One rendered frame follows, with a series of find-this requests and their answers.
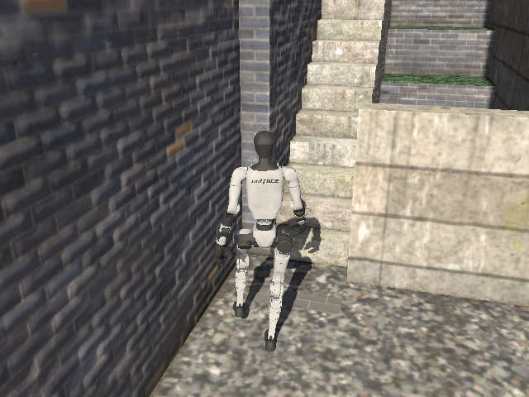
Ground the humanoid robot head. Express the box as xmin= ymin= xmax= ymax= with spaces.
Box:
xmin=251 ymin=131 xmax=279 ymax=171

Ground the right robot forearm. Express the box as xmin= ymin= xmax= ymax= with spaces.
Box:
xmin=293 ymin=199 xmax=306 ymax=225

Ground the robot left hand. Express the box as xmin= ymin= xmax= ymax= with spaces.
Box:
xmin=214 ymin=243 xmax=233 ymax=267

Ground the left robot forearm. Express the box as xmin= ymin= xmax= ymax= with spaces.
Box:
xmin=216 ymin=202 xmax=235 ymax=246

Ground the robot right upper arm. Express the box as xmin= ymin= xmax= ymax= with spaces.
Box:
xmin=281 ymin=166 xmax=303 ymax=211

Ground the robot left upper arm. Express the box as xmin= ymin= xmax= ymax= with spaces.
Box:
xmin=227 ymin=167 xmax=247 ymax=214

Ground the robot right hand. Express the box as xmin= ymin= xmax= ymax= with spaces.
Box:
xmin=287 ymin=220 xmax=307 ymax=236

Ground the humanoid robot torso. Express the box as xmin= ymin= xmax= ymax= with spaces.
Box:
xmin=245 ymin=163 xmax=284 ymax=248

